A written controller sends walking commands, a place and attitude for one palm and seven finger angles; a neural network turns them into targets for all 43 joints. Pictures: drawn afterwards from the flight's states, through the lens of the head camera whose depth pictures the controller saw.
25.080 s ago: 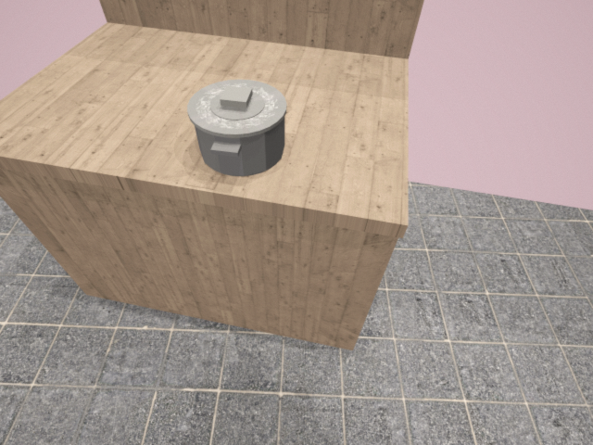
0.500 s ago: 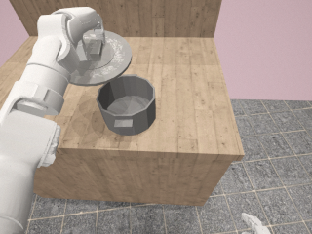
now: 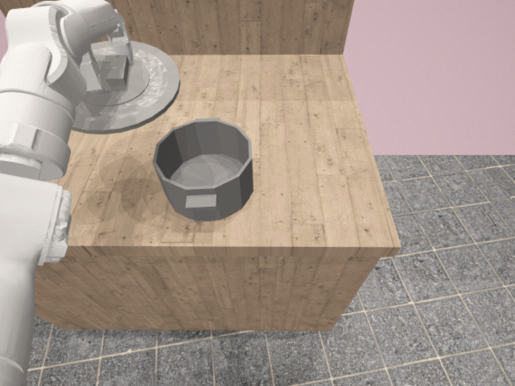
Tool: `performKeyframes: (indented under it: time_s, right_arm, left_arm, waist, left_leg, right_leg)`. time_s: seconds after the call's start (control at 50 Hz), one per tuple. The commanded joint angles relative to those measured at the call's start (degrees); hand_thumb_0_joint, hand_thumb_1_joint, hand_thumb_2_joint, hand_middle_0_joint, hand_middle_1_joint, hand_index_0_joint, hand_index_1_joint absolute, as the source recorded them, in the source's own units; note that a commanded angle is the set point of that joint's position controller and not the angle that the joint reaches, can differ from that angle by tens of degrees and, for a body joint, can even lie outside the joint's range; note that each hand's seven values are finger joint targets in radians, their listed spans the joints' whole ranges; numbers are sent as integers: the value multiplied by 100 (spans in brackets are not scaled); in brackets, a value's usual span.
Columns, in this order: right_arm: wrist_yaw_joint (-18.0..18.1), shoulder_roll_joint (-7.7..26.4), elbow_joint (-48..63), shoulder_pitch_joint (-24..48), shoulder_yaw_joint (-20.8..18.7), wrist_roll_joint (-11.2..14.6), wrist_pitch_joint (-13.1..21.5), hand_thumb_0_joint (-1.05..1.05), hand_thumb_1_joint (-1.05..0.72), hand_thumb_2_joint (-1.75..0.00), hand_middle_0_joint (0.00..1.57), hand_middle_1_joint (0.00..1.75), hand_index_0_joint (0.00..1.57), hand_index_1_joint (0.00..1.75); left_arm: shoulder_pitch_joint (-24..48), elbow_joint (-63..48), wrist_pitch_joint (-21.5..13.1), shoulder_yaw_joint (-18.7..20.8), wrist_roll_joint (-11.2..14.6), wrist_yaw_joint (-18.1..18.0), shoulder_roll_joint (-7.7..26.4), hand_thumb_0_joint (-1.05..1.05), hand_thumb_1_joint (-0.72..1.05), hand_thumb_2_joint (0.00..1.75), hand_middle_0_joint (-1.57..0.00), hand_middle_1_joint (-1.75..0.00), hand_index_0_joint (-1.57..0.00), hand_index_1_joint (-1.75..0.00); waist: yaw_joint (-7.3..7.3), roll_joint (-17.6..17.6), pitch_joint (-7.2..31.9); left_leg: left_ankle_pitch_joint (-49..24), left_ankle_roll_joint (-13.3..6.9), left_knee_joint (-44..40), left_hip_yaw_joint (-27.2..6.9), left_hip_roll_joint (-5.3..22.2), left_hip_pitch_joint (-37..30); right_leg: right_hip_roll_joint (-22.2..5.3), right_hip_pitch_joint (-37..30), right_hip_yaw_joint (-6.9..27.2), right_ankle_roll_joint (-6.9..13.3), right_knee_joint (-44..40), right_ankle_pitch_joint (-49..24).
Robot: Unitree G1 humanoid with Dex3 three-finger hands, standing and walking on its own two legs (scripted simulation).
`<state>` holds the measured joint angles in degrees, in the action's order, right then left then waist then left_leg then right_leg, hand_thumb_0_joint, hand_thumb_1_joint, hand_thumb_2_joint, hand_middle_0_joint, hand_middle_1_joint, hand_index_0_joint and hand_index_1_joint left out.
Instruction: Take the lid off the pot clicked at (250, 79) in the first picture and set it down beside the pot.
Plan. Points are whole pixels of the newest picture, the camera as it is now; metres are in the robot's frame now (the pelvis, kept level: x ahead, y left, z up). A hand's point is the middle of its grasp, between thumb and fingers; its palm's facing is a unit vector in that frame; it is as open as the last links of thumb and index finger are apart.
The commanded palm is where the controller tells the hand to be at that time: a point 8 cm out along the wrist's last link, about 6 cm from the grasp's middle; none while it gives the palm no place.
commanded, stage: move the lid sideways beside the pot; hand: left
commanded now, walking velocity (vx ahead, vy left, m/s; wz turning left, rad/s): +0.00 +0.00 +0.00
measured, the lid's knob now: (107, 70) +0.52 +0.20 +0.22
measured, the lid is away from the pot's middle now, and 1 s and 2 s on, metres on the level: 0.12 0.23 0.21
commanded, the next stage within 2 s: lower the lid onto the table in 1.06 s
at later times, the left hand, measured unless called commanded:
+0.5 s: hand (52, 75) +0.49 +0.26 +0.24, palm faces -0.27 -0.06 -0.96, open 9.0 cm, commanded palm +0.48 +0.26 +0.31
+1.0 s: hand (7, 80) +0.47 +0.32 +0.24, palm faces -0.27 -0.07 -0.96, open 9.0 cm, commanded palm +0.48 +0.31 +0.31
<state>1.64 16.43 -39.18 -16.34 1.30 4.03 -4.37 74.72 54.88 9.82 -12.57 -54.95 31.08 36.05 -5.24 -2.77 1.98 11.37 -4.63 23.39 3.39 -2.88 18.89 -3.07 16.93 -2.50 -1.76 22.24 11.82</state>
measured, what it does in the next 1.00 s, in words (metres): stands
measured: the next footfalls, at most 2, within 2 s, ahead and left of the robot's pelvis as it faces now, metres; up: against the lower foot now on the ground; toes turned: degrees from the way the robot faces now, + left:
none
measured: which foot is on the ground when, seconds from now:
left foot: down 0.00-1.00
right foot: down 0.00-1.00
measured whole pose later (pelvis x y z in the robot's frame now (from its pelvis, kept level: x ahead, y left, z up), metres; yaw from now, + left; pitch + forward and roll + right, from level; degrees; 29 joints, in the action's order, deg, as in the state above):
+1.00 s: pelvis +0.01 +0.00 +0.00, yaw +0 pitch +8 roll -2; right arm 3.4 17.6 -38.8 -15.3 1.8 5.5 -7.7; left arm 70.9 55.7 1.8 -5.2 -56.2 33.1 50.9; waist -4.9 -2.4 0.8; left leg 12.8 -4.3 25.2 2.4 -1.7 20.8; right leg -1.8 16.8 -3.3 -1.7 20.1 11.4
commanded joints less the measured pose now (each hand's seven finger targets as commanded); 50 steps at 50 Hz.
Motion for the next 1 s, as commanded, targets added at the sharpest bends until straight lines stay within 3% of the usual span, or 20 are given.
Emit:
performKeyframes:
  time_s: [0.0, 0.02, 0.04, 0.06, 0.08, 0.14, 0.18, 0.22, 0.3, 0.36, 0.44, 0.5, 0.54, 0.6, 0.62, 0.7, 0.76, 0.84, 0.92, 0.98]
  right_arm:
    - [48, 926, 649, 63, -363, 2, 162, 0, -90, -90, 20, 30, 20, 30]
    - [49, 891, 664, 70, -355, -11, 157, 0, -90, -90, 20, 30, 20, 30]
    - [65, 869, 671, 60, -358, -17, 168, 0, -90, -90, 20, 30, 20, 30]
    - [75, 884, 673, 33, -376, -19, 179, 0, -90, -90, 20, 30, 20, 30]
    - [94, 884, 682, 37, -363, -8, 166, 0, -90, -90, 20, 30, 20, 30]
    - [107, 899, 644, -12, -364, 6, 152, 0, -90, -90, 20, 30, 20, 30]
    - [122, 907, 657, 1, -363, 19, 170, 0, -90, -90, 20, 30, 20, 30]
    - [113, 930, 674, -33, -376, -14, 172, 0, -90, -90, 20, 30, 20, 30]
    - [98, 967, 649, -50, -393, 34, 117, 0, -90, -90, 20, 30, 20, 30]
    - [109, 944, 642, -30, -355, 37, 61, 0, -90, -90, 20, 30, 20, 30]
    - [142, 956, 617, 14, -330, 72, -7, 0, -90, -90, 20, 30, 20, 30]
    - [155, 981, 659, 22, -353, 67, 10, 0, -90, -90, 20, 30, 20, 30]
    - [191, 943, 639, -4, -323, 37, 18, 0, -90, -90, 20, 30, 20, 30]
    - [216, 979, 560, -59, -309, 109, -37, 0, -90, -90, 20, 30, 20, 30]
    - [200, 978, 564, -20, -312, 86, -43, 0, -90, -90, 20, 30, 20, 30]
    - [219, 999, 557, -31, -312, 102, -73, 0, -90, -90, 20, 30, 20, 30]
    - [241, 994, 548, -63, -291, 99, -90, 0, -90, -90, 20, 30, 20, 30]
    - [256, 1004, 545, -11, -299, 107, -132, 0, -90, -90, 20, 30, 20, 30]
    - [270, 1035, 510, -85, -275, 119, -185, 0, -90, -90, 20, 30, 20, 30]
    - [271, 1024, 500, -80, -286, 139, -203, 0, -90, -90, 20, 30, 20, 30]
  left_arm:
    - [3448, -1291, -28, 466, -107, -330, 1478, 0, 53, 111, -71, -96, -68, -96]
    - [3507, -1351, -52, 576, -190, -335, 1621, 0, 53, 111, -71, -96, -68, -96]
    - [3591, -1386, -80, 450, -189, -307, 1493, 0, 53, 111, -71, -96, -68, -96]
    - [3655, -1575, -125, 704, -194, -325, 1826, 0, 53, 111, -71, -96, -68, -96]
    - [3563, -1456, -147, 708, -223, -328, 1869, 0, 53, 111, -71, -96, -68, -96]
    - [3553, -1364, -173, 596, -173, -286, 1772, 0, 53, 111, -71, -96, -68, -96]
    - [3599, -1424, -195, 693, -170, -283, 1939, 0, 53, 111, -71, -96, -68, -96]
    - [3596, -1740, -257, 975, -200, -317, 2329, 0, 53, 111, -71, -96, -68, -96]
    - [3275, -1529, -240, 745, -126, -259, 2052, 0, 53, 111, -71, -96, -68, -96]
    - [3017, -1190, -228, 948, -182, -207, 2296, 0, 53, 111, -71, -96, -68, -96]
    - [3096, -1115, -274, 773, -176, -172, 2260, 0, 53, 111, -71, -96, -68, -96]
    - [3401, -1728, -373, 827, -108, -218, 2426, 0, 53, 111, -71, -96, -68, -96]
    - [3409, -1722, -475, 1057, -211, -220, 2743, 0, 53, 111, -71, -96, -68, -96]
    - [3008, -1235, -488, 856, -67, -167, 2503, 0, 53, 111, -71, -96, -68, -96]
    - [3288, -1622, -532, 962, -108, -169, 2686, 0, 53, 111, -71, -96, -68, -96]
    - [3054, -1368, -584, 928, -69, -165, 2648, 0, 53, 111, -71, -96, -68, -96]
    - [2988, -1336, -652, 1181, -155, -164, 3020, 0, 53, 111, -71, -96, -68, -96]
    - [3166, -1540, -748, 1171, -152, -155, 3071, 0, 53, 111, -71, -96, -68, -96]
    - [2824, -1239, -825, 1348, -158, -164, 3353, 0, 53, 111, -71, -96, -68, -96]
    - [2763, -1052, -824, 1130, -136, -120, 3085, 0, 53, 111, -71, -96, -68, -96]
  waist:
    - [-1, -52, 2498]
    - [9, -57, 2592]
    - [-29, -114, 2603]
    - [9, -147, 2761]
    - [4, -126, 2784]
    - [-33, -191, 2623]
    - [-24, -237, 2664]
    - [39, -364, 3029]
    - [-10, -413, 2712]
    - [22, -23, 2584]
    - [-37, -7, 2460]
    - [-32, -418, 2865]
    - [7, -481, 3002]
    - [-52, -367, 2571]
    - [-12, -495, 2744]
    - [-43, -497, 2588]
    - [21, -415, 2700]
    - [19, -573, 2724]
    - [30, -441, 2606]
    - [-1, -404, 2374]
  left_leg:
    - [-2342, 111, 81, -690, 146, -1949]
    - [-2319, 100, 87, -679, 149, -1965]
    - [-2236, 76, 102, -661, 133, -2003]
    - [-2288, 67, 110, -661, 157, -2087]
    - [-2347, 64, 120, -674, 143, -2067]
    - [-2289, 70, 111, -668, 158, -2030]
    - [-2349, 51, 133, -661, 146, -2062]
    - [-2900, 81, 217, -705, 164, -2226]
    - [-3199, 111, 268, -716, 203, -2227]
    - [-2801, 31, 260, -624, 181, -1959]
    - [-2512, 0, 246, -552, 173, -1818]
    - [-3010, 12, 351, -611, 187, -2212]
    - [-3047, -13, 362, -617, 184, -2226]
    - [-2930, 0, 329, -580, 198, -2028]
    - [-2969, 11, 306, -586, 209, -2124]
    - [-2999, -5, 367, -584, 199, -2044]
    - [-2811, -45, 335, -558, 198, -1983]
    - [-2963, -34, 335, -587, 224, -2064]
    - [-2817, -28, 298, -539, 231, -1888]
    - [-2633, -45, 286, -534, 241, -1795]
  right_leg:
    - [391, -67, -76, 464, -75, -1451]
    - [412, -78, -54, 445, -65, -1426]
    - [414, -41, -69, 439, -87, -1386]
    - [410, -136, -48, 440, -82, -1435]
    - [420, -139, -52, 446, -65, -1437]
    - [426, -28, -76, 432, -117, -1375]
    - [428, -64, -62, 437, -108, -1436]
    - [420, -247, -26, 436, -49, -1738]
    - [414, -64, -80, 435, -104, -1774]
    - [438, -144, -86, 404, -81, -1731]
    - [434, -134, -96, 383, -120, -1681]
    - [400, -175, -68, 400, -116, -1856]
    - [437, -267, -66, 385, -87, -1860]
    - [414, -147, -118, 378, -160, -1794]
    - [433, -192, -107, 365, -132, -1814]
    - [417, -145, -117, 385, -167, -1806]
    - [444, -284, -117, 369, -147, -1754]
    - [438, -235, -122, 370, -149, -1756]
    - [443, -303, -126, 355, -168, -1690]
    - [453, -164, -173, 363, -198, -1575]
